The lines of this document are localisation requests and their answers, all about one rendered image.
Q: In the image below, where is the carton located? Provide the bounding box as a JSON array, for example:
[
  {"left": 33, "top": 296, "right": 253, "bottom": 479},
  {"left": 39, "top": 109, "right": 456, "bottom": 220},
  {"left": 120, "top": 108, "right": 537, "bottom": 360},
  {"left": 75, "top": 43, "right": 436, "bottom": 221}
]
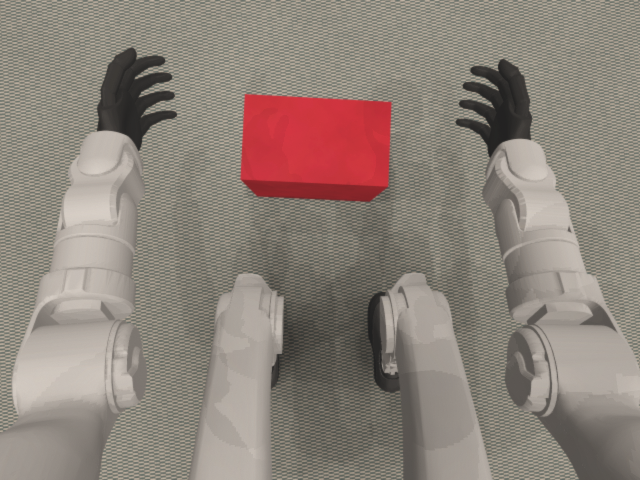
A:
[{"left": 240, "top": 94, "right": 392, "bottom": 202}]

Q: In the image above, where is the robot left upper arm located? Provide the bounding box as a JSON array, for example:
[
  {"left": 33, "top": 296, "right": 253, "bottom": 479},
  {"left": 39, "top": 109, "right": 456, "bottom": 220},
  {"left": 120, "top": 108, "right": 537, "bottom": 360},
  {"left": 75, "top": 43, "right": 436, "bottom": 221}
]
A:
[{"left": 0, "top": 319, "right": 147, "bottom": 480}]

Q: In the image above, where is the right robot shin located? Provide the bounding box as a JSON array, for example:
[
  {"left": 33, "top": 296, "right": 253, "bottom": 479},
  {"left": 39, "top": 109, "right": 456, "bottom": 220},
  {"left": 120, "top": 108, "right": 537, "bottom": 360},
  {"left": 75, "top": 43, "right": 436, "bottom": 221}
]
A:
[{"left": 381, "top": 273, "right": 453, "bottom": 373}]

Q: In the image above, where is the left robot foot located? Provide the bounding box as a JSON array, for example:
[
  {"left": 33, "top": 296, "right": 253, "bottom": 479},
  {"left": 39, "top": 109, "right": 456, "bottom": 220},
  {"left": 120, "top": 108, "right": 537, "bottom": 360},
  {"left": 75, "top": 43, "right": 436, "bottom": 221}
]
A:
[{"left": 271, "top": 294, "right": 284, "bottom": 389}]

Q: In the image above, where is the left robot hand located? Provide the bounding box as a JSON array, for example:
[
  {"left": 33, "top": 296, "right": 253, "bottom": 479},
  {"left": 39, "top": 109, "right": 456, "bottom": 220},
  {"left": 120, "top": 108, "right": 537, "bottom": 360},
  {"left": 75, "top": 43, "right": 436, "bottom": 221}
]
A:
[{"left": 97, "top": 48, "right": 177, "bottom": 151}]

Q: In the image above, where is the robot right upper arm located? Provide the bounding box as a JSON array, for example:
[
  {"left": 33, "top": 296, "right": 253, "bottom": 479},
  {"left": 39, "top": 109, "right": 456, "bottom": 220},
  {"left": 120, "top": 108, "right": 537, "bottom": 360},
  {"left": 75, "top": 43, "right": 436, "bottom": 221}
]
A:
[{"left": 505, "top": 324, "right": 640, "bottom": 480}]

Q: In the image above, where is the right robot hand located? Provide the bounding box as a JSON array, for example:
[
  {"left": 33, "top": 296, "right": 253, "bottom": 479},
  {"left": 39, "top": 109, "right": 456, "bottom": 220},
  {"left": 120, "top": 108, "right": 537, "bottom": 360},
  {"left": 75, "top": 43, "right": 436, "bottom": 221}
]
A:
[{"left": 456, "top": 59, "right": 532, "bottom": 158}]

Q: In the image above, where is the right robot forearm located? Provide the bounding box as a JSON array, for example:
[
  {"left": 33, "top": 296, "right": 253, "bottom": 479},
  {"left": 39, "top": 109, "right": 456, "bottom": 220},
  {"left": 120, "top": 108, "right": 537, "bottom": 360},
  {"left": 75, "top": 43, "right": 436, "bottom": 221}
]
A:
[{"left": 482, "top": 139, "right": 640, "bottom": 404}]

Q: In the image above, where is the left robot forearm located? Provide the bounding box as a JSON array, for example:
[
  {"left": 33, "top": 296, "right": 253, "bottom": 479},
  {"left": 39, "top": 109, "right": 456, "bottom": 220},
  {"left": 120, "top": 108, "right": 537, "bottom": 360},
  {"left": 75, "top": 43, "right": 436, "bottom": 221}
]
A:
[{"left": 11, "top": 131, "right": 145, "bottom": 416}]

